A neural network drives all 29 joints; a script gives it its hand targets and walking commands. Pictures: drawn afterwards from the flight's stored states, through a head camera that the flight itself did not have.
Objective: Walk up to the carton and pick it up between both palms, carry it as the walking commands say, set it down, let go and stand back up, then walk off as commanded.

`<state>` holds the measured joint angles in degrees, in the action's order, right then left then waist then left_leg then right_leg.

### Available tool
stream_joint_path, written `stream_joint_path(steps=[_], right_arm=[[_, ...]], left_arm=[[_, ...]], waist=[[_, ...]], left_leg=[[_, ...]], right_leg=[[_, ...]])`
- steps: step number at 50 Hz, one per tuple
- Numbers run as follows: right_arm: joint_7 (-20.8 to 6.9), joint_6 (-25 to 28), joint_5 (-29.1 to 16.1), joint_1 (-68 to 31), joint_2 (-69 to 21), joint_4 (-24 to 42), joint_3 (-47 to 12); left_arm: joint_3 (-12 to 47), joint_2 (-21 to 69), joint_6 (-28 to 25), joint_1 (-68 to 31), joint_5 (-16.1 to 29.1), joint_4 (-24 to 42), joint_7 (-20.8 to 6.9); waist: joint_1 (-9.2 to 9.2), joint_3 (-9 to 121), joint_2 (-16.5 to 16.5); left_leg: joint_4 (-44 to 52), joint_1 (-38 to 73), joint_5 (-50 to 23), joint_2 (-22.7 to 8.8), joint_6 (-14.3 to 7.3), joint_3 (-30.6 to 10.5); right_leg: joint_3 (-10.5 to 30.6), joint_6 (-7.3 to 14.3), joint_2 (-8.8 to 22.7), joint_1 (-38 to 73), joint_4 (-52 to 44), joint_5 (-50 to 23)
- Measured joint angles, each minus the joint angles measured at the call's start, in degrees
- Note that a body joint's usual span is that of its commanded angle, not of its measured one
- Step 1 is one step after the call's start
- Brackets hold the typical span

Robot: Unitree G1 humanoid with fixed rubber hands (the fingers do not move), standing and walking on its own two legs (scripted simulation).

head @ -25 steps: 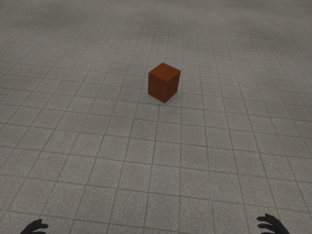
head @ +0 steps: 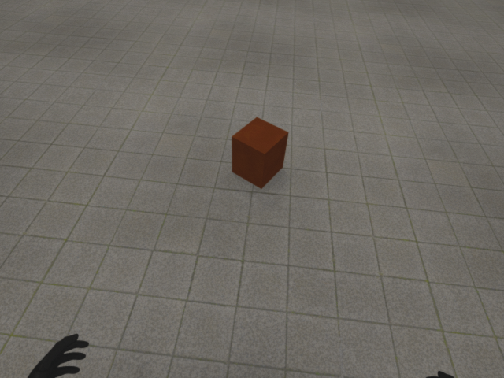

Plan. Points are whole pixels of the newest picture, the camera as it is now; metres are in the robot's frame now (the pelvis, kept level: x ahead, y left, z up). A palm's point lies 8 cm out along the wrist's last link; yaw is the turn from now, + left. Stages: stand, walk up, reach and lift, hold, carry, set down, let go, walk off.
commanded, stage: walk up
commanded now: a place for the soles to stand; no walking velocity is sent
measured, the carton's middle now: (259, 153) +1.27 -0.04 -0.63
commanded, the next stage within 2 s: none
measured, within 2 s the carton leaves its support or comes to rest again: neither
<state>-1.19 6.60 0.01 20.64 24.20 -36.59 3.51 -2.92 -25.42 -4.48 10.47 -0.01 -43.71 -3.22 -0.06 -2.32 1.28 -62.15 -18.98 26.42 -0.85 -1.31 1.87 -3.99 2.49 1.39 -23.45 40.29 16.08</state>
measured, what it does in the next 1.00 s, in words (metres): walks ahead: left foot, then right foot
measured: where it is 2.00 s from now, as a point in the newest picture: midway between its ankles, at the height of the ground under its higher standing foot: (254, 308)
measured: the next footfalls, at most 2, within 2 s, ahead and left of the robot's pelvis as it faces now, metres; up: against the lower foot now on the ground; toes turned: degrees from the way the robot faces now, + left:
left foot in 0.22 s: +0.18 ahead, +0.13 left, +0.00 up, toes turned +3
right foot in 0.54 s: +0.29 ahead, -0.12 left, +0.00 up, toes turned +0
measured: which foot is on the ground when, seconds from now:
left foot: up 0.00-0.20, down 0.22-0.56, up 0.58-0.84, down 0.86-1.00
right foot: down 0.00-0.22, up 0.24-0.52, down 0.54-0.88, up 0.90-1.00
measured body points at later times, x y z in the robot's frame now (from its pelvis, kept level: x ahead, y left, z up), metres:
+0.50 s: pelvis +0.15 +0.00 +0.00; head +0.18 +0.03 +0.45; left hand +0.27 +0.32 -0.10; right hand +0.23 -0.33 -0.06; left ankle +0.14 +0.13 -0.72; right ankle +0.20 -0.12 -0.69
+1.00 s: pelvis +0.27 +0.00 +0.00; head +0.29 +0.02 +0.45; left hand +0.37 +0.33 -0.10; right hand +0.38 -0.32 -0.06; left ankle +0.30 +0.11 -0.72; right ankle +0.27 -0.13 -0.67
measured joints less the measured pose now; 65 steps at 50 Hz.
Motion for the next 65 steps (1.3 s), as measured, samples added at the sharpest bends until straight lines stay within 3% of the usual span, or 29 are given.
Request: stream_joint_path(steps=[4,10,12,15,19,23,27,29,32,34,37,42,44,48,50,55,59,61,63,65], right_arm=[[-1.2,0.0,0.0,-4.6,0.0,0.0,0.0],[-1.9,0.0,0.0,-6.1,0.1,0.0,-0.1],[-1.5,0.2,0.0,-5.7,0.0,-0.1,0.0],[-0.4,0.4,0.0,-3.4,0.0,-0.1,-0.1],[0.3,0.4,0.0,0.4,0.0,-0.1,0.2],[0.5,0.4,0.0,3.4,0.0,-0.1,0.3],[0.2,0.4,0.0,3.6,0.0,0.0,1.0],[0.1,0.2,0.0,2.1,0.0,-0.1,1.0],[0.0,-0.2,0.0,-0.4,0.0,-0.1,0.1],[-0.2,-0.2,0.0,-2.0,0.0,0.0,0.1],[-0.7,-0.3,0.0,-4.5,0.0,0.0,0.4],[-1.3,-0.3,0.0,-5.9,0.1,0.0,0.5],[-1.1,-0.2,0.0,-5.4,0.1,0.0,0.6],[0.1,0.2,0.0,-2.2,0.0,-0.1,0.5],[0.4,0.2,0.0,-0.2,0.0,-0.1,0.5],[0.5,0.2,0.0,3.8,0.0,-0.1,0.7],[0.2,0.2,0.0,4.0,0.0,0.0,1.1],[-0.1,0.2,0.0,2.8,0.0,-0.1,1.2],[-0.2,-0.2,0.0,0.9,0.0,-0.1,1.0],[-0.2,-0.7,0.0,-0.8,0.0,-0.1,0.9]], left_arm=[[0.0,0.0,-0.3,3.2,0.0,0.0,0.1],[0.0,-0.4,-0.3,5.5,0.0,0.0,-0.1],[0.0,-0.5,-0.2,5.5,0.0,0.2,-0.1],[0.0,-0.4,0.0,5.3,0.0,0.5,0.1],[0.0,-0.6,0.1,4.5,0.0,0.8,0.1],[0.0,-0.7,0.2,3.7,0.0,1.1,-0.2],[0.0,-0.7,-0.3,3.3,0.0,1.1,-0.6],[0.0,-0.5,-0.9,3.5,0.0,1.0,-0.1],[0.0,-0.2,-1.0,5.2,0.0,0.9,0.7],[0.0,-0.2,-1.0,5.9,0.0,1.0,0.9],[0.0,-0.2,-1.0,6.3,0.0,1.0,0.8],[0.0,-0.5,-0.9,6.6,0.0,1.0,0.4],[0.0,-0.6,-0.6,6.6,0.0,1.2,0.3],[0.0,-0.3,0.3,6.5,0.0,1.2,0.5],[0.0,-0.6,0.3,6.5,0.0,1.2,0.5],[0.0,-0.8,0.3,6.0,0.0,1.3,0.3],[0.0,-0.8,0.2,5.5,0.0,1.3,-0.4],[-0.1,-1.0,-0.5,5.7,0.0,1.3,-0.3],[-0.2,-0.8,-0.9,6.1,0.0,1.0,0.3],[-0.2,-0.1,-0.9,6.6,0.0,0.7,0.6]], waist=[[-0.07,0.0,-1.9],[-0.12,0.4,-3.0],[-0.13,0.4,-2.4],[-0.16,0.6,-1.4],[-0.11,0.6,0.9],[-0.08,0.7,2.7],[-0.03,1.1,3.2],[-0.02,-0.1,2.3],[-0.03,-0.2,0.7],[-0.06,-0.3,-0.1],[-0.08,-0.3,-1.5],[-0.11,-0.1,-2.8],[-0.11,-0.1,-2.7],[-0.16,0.1,-1.2],[-0.13,0.1,-0.2],[-0.10,0.1,1.9],[-0.06,0.5,2.4],[-0.03,0.2,2.3],[-0.02,-0.7,1.8],[-0.03,-0.6,0.1]], left_leg=[[2.6,-3.9,-2.7,-0.7,0.0,-0.1],[18.5,-4.7,-3.6,-0.9,0.0,-0.1],[21.1,-4.5,-10.4,-0.6,0.0,0.1],[21.1,-3.6,-8.6,-0.5,0.0,0.1],[22.8,-2.4,-7.4,-0.5,0.0,0.2],[22.9,-0.9,-5.5,-0.5,0.0,0.2],[21.6,-0.1,-3.0,-0.6,0.1,0.3],[15.4,-0.7,-1.2,-1.7,0.1,0.3],[2.8,-2.7,-0.2,-1.7,0.1,0.3],[1.6,-3.2,-0.6,-1.7,0.1,0.2],[3.4,-4.7,-2.3,-1.7,0.1,0.2],[14.2,-4.8,-2.5,-1.7,0.1,0.2],[19.8,-4.3,-8.0,-1.6,0.1,0.2],[20.1,-3.5,-7.9,-1.0,0.1,0.6],[21.1,-2.8,-7.3,-1.1,0.1,0.6],[21.8,-0.7,-5.7,-1.4,0.1,0.6],[21.6,0.7,-3.9,-1.8,0.1,0.7],[18.6,0.4,-2.2,-2.2,0.1,0.7],[9.6,-1.6,-0.6,-2.5,0.1,0.7],[1.7,-3.7,-0.3,-2.4,0.1,0.7]], right_leg=[[-0.1,0.0,0.0,3.7,-0.2,2.8],[-0.7,-0.2,0.0,7.8,-0.1,6.8],[-0.3,-0.5,0.3,7.3,2.4,8.4],[2.7,-0.5,-0.9,2.4,13.8,8.7],[4.7,-0.5,-0.8,-3.5,16.3,8.8],[4.7,-0.5,-0.3,-6.5,13.8,8.8],[4.0,-0.5,-0.1,-5.7,2.6,6.6],[3.3,-0.5,-0.8,-4.0,1.8,-0.8],[2.9,-0.5,-1.6,-0.1,2.4,1.3],[2.9,-0.4,-1.6,2.3,2.4,2.9],[2.9,-0.4,-1.6,4.1,2.3,4.3],[2.6,-0.4,-1.6,5.8,2.3,6.5],[2.4,-0.5,-1.5,5.7,2.9,7.5],[4.6,-0.5,-1.9,0.3,15.6,8.1],[5.2,-0.5,-1.8,-2.3,17.3,8.2],[5.6,-0.5,-0.8,-6.7,16.4,8.2],[4.8,-0.5,0.1,-6.6,8.7,7.2],[4.3,-0.6,0.1,-4.4,2.3,4.5],[4.1,-0.8,-0.3,-3.4,3.5,-1.7],[3.7,-0.8,-0.9,-1.3,3.8,0.1]])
